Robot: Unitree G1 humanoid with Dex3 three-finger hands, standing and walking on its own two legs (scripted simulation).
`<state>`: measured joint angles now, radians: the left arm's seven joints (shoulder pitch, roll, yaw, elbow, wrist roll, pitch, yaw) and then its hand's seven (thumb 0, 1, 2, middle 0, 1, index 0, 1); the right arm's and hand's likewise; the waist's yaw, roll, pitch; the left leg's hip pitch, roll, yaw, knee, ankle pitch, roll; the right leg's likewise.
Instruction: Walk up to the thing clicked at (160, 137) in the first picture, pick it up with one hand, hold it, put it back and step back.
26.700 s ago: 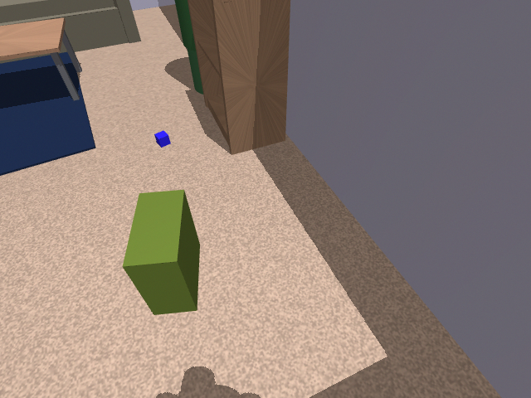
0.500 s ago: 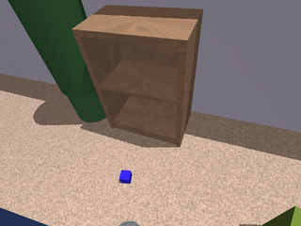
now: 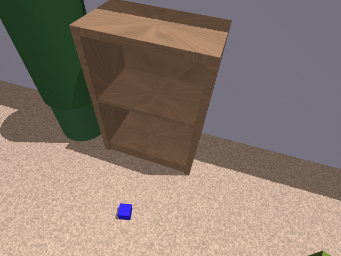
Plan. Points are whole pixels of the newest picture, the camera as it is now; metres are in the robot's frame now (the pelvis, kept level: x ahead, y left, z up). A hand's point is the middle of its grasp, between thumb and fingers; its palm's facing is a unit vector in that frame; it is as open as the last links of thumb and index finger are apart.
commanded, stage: walk up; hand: left
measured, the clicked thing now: (125, 211) +0.48 +0.23 -0.74
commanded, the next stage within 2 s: stand in 1.56 s
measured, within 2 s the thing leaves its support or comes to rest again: neither
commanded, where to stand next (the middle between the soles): +0.06 -0.05 m, yaw +3 degrees
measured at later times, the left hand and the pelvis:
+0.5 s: hand out of the picture +0.15 +0.21 -0.15, palm faces -0.02 -0.95 -0.31, open 7.4 cm; pelvis +0.04 -0.03 +0.01, yaw +0 degrees
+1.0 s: hand out of the picture +0.12 +0.22 -0.14, palm faces +0.03 -0.94 -0.33, open 7.4 cm; pelvis +0.05 -0.04 +0.01, yaw +2 degrees
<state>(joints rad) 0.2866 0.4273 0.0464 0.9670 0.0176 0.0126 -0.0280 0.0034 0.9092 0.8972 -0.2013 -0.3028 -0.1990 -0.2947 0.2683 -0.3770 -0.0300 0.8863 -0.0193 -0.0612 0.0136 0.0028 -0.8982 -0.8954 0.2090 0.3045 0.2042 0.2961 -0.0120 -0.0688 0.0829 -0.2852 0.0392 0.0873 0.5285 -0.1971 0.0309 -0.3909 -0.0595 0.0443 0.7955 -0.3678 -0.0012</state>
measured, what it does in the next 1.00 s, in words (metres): steps on the spot: right foot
